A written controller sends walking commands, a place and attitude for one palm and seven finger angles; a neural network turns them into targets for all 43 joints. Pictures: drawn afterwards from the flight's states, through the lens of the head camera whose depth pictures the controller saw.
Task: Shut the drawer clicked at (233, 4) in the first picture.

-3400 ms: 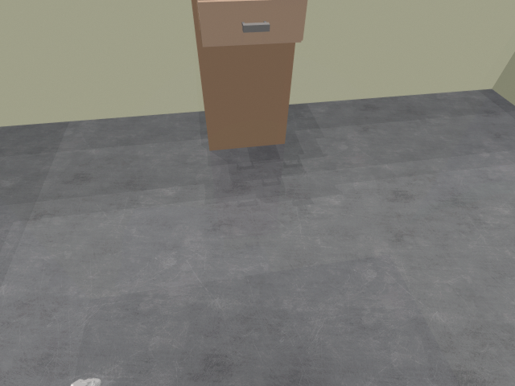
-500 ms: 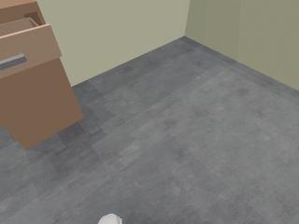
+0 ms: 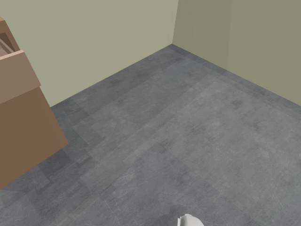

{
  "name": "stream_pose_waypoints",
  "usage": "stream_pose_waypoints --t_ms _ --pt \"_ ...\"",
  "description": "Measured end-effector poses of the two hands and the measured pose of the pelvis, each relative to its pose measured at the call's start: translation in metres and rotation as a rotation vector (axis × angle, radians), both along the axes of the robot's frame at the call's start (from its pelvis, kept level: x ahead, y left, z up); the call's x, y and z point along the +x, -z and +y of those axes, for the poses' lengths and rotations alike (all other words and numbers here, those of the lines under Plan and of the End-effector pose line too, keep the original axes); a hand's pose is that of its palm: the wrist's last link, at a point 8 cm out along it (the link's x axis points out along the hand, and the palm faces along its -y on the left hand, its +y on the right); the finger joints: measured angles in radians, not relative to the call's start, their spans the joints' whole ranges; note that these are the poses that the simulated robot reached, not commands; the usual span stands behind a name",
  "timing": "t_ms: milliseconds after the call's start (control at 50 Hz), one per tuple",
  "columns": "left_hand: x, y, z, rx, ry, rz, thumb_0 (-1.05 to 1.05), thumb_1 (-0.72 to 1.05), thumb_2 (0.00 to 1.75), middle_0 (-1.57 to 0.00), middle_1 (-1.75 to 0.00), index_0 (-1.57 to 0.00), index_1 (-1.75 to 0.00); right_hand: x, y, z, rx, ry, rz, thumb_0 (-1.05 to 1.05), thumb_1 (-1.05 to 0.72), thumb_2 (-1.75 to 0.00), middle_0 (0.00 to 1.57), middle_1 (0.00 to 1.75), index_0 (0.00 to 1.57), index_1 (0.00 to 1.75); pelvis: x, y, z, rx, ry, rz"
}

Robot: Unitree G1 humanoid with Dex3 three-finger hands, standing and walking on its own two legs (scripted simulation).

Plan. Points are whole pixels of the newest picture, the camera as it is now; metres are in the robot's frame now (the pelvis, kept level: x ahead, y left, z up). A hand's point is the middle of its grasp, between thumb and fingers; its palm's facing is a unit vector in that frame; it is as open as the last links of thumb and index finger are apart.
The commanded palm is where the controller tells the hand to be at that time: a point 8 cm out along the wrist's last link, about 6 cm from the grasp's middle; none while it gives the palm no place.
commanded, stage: walk to a spot facing it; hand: left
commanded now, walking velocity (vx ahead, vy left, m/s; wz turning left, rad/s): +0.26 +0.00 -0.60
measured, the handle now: out of the picture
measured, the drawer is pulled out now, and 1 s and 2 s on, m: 0.19 0.19 0.19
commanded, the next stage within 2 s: turn to face it in 0.08 s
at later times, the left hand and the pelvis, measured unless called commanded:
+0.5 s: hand (132, 175) +0.31 +0.09 -0.16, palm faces -0.03 -0.98 -0.17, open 7.3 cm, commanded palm none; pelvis +0.17 -0.07 -0.01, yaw -2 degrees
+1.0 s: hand (97, 194) +0.24 +0.19 -0.16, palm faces +0.29 -0.91 -0.30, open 7.4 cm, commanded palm none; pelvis +0.21 -0.05 -0.01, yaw +14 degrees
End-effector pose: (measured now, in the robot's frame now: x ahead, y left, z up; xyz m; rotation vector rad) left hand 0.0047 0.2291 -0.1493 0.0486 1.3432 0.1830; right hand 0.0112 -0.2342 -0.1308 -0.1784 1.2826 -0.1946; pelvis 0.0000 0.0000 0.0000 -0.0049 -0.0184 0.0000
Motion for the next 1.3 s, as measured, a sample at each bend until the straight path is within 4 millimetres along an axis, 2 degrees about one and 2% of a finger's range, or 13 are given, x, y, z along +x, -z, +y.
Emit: stream_pose_waypoints --t_ms 100,220,280,360,460,520,600,680,800,920,1020,1120,1300 --pt "0.102 -0.006 -0.003 0.038 0.118 -0.070 0.01 0.92 0.90 -0.20 -0.30 -0.20 -0.30 -0.021 0.010 -0.001 0.037 0.119 0.126 0.00 -0.93 -0.90 0.20 0.30 0.20 0.30 0.042 0.004 -0.010 0.008 0.060 0.004" --pt "0.232 -0.002 -0.035 0.095 0.274 -0.194 0.01 0.91 0.90 -0.19 -0.30 -0.20 -0.30 -0.025 0.035 -0.012 0.100 0.244 0.263 0.00 -0.91 -0.90 0.20 0.30 0.20 0.30 0.102 0.027 -0.042 0.021 0.120 0.003" --pt "0.272 0.000 -0.052 0.119 0.289 -0.261 0.01 0.91 0.90 -0.20 -0.30 -0.20 -0.30 -0.002 0.047 -0.025 0.112 0.259 0.287 0.00 -0.91 -0.90 0.20 0.30 0.20 0.30 0.123 0.036 -0.056 0.021 0.128 -0.002" --pt "0.291 -0.010 -0.072 0.105 0.287 -0.260 0.01 0.91 0.90 -0.20 -0.30 -0.20 -0.30 0.058 0.043 -0.043 0.094 0.225 0.197 0.00 -0.91 -0.90 0.20 0.30 0.20 0.30 0.145 0.024 -0.063 0.005 0.110 -0.003" --pt "0.296 -0.014 -0.093 0.050 0.233 -0.251 0.00 0.91 0.90 -0.20 -0.30 -0.20 -0.30 0.134 0.029 -0.053 0.083 0.148 0.076 0.00 -0.91 -0.90 0.20 0.30 0.20 0.30 0.168 0.012 -0.066 0.000 0.054 0.006" --pt "0.300 -0.014 -0.090 0.034 0.163 -0.279 -0.01 0.92 0.90 -0.20 -0.30 -0.21 -0.30 0.170 0.024 -0.054 0.068 0.084 0.048 0.00 -0.92 -0.90 0.20 0.30 0.20 0.30 0.178 0.010 -0.064 -0.007 0.012 0.004" --pt "0.293 -0.005 -0.073 0.026 0.084 -0.268 -0.01 0.92 0.90 -0.20 -0.30 -0.21 -0.30 0.212 0.017 -0.056 0.033 0.002 0.021 0.01 -0.93 -0.90 0.20 0.30 0.20 0.30 0.190 0.013 -0.057 -0.018 -0.044 0.001" --pt "0.271 0.017 -0.043 0.029 0.000 -0.206 -0.01 0.91 0.90 -0.20 -0.30 -0.21 -0.30 0.254 0.016 -0.049 -0.011 -0.079 -0.035 0.00 -0.92 -0.90 0.20 0.30 0.20 0.30 0.200 0.025 -0.042 -0.031 -0.094 0.004" --pt "0.233 0.014 -0.004 0.091 -0.071 -0.078 0.00 0.91 0.90 -0.20 -0.30 -0.20 -0.30 0.285 0.005 -0.039 -0.034 -0.153 -0.076 0.00 -0.91 -0.90 0.20 0.30 0.20 0.30 0.204 0.019 -0.035 -0.020 -0.140 0.017" --pt "0.214 -0.010 0.010 0.153 -0.141 -0.071 0.01 0.91 0.90 -0.20 -0.30 -0.20 -0.30 0.302 0.002 -0.038 -0.010 -0.221 -0.057 0.00 -0.90 -0.90 0.20 0.30 0.20 0.30 0.208 0.008 -0.039 -0.019 -0.199 0.024" --pt "0.212 -0.021 0.000 0.192 -0.181 -0.100 0.01 0.91 0.90 -0.20 -0.30 -0.20 -0.30 0.318 0.008 -0.050 0.015 -0.268 -0.056 0.00 -0.90 -0.90 0.21 0.30 0.20 0.30 0.208 0.008 -0.056 -0.011 -0.259 0.024" --pt "0.213 -0.027 -0.030 0.228 -0.219 -0.172 0.01 0.91 0.90 -0.20 -0.30 -0.20 -0.30 0.338 0.025 -0.074 0.042 -0.319 -0.059 0.00 -0.90 -0.90 0.21 0.30 0.20 0.30 0.208 0.017 -0.085 0.009 -0.333 0.025" --pt "0.168 -0.036 -0.089 0.200 -0.334 -0.142 0.01 0.90 0.90 -0.20 -0.30 -0.21 -0.30 0.377 0.014 -0.091 0.045 -0.442 -0.062 0.00 -0.91 -0.90 0.20 0.30 0.20 0.30 0.209 0.005 -0.111 0.043 -0.466 0.007"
